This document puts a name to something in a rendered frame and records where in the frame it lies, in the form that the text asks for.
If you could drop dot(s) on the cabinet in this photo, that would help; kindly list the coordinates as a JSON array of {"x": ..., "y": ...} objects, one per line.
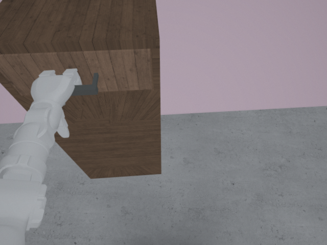
[{"x": 131, "y": 145}]

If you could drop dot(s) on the handle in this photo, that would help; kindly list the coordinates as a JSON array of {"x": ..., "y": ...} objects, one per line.
[
  {"x": 94, "y": 122},
  {"x": 87, "y": 89}
]

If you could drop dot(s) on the drawer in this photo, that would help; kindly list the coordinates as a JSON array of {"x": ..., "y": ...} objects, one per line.
[{"x": 118, "y": 70}]

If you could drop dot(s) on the robot left forearm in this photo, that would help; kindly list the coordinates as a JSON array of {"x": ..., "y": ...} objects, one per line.
[{"x": 28, "y": 152}]

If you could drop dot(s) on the robot left upper arm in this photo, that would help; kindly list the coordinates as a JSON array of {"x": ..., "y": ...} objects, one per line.
[{"x": 22, "y": 205}]

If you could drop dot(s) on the left robot hand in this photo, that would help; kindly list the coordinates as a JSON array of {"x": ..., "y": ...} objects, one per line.
[{"x": 57, "y": 88}]

